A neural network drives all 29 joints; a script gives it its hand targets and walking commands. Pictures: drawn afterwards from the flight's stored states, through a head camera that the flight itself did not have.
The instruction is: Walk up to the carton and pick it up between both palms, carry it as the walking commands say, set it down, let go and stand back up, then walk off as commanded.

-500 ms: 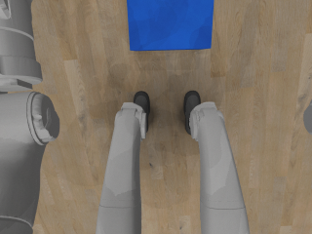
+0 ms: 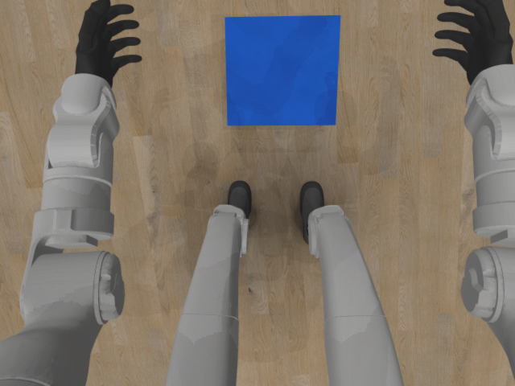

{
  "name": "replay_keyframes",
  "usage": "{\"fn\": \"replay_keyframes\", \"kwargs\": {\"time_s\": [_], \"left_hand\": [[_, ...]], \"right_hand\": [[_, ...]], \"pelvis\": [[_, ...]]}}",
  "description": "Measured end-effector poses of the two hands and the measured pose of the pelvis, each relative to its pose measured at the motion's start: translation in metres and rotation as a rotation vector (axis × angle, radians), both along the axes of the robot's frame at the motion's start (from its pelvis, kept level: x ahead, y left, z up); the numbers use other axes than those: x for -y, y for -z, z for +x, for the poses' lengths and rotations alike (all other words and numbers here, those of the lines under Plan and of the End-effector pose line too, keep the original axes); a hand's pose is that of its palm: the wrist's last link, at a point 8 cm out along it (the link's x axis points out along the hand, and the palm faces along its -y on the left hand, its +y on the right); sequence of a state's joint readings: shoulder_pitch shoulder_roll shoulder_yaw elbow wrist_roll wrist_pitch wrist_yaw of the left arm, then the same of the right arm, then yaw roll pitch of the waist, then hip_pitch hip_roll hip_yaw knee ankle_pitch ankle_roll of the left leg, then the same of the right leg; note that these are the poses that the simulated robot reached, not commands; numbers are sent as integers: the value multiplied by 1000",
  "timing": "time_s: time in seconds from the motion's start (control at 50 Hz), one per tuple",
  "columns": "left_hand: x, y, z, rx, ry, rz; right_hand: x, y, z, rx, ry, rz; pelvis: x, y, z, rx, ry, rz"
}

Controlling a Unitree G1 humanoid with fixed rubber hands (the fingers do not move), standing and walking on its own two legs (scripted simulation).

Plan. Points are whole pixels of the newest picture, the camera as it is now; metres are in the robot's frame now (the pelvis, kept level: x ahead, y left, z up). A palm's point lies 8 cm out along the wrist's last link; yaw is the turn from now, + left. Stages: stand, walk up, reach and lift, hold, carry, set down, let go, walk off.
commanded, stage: let go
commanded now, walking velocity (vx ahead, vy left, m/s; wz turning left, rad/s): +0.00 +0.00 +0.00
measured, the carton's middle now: (280, 77) +0.52 -0.02 -0.63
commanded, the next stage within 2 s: stand in 1.06 s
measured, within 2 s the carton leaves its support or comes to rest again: neither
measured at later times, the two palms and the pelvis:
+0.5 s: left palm (44, 230) +0.29 +0.23 -0.02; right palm out of the picture +0.28 -0.23 -0.02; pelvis +0.06 +0.01 +0.06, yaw +0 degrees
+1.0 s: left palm (51, 282) +0.25 +0.21 +0.00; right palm out of the picture +0.26 -0.24 +0.01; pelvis +0.10 -0.01 +0.07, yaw +0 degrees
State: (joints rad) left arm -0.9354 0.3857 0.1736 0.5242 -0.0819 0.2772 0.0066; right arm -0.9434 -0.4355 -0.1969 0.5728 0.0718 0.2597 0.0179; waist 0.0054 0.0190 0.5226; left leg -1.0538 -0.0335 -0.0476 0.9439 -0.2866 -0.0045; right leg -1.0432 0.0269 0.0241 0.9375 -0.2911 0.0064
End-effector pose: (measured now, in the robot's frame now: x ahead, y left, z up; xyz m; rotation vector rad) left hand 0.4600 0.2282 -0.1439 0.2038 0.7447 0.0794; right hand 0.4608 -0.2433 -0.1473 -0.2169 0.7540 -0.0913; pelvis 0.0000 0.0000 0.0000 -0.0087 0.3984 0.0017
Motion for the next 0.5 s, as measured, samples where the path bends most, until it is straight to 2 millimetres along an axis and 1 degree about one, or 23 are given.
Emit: {"fn": "replay_keyframes", "kwargs": {"time_s": [0.08, 0.14, 0.22, 0.32, 0.4, 0.5], "left_hand": [[-1, -13, -39, -34, 17, -1], [-2, -29, -62, -41, 10, -6], [-4, -58, -84, -38, -11, -20], [-3, -94, -111, -12, -4, -22], [-3, -110, -136, -23, -1, -26], [-4, -124, -166, -40, -6, -29]], "right_hand": [[0, -16, -37, -26, -21, -1], [0, -33, -59, -33, -25, 0], [-2, -63, -80, -30, -7, 20], [-6, -100, -109, 1, -7, 30], [-6, -116, -139, -11, 19, 44], [-10, -126, -177, -39, 15, 46]], "pelvis": [[0, -10, 5, 48, -1, 0], [-1, -16, 9, 70, 0, -3], [-2, -22, 19, 29, 3, -2], [-3, -37, 32, 82, 7, 3], [-5, -48, 45, 155, 7, 1], [-5, -60, 60, 242, 6, 0]]}}
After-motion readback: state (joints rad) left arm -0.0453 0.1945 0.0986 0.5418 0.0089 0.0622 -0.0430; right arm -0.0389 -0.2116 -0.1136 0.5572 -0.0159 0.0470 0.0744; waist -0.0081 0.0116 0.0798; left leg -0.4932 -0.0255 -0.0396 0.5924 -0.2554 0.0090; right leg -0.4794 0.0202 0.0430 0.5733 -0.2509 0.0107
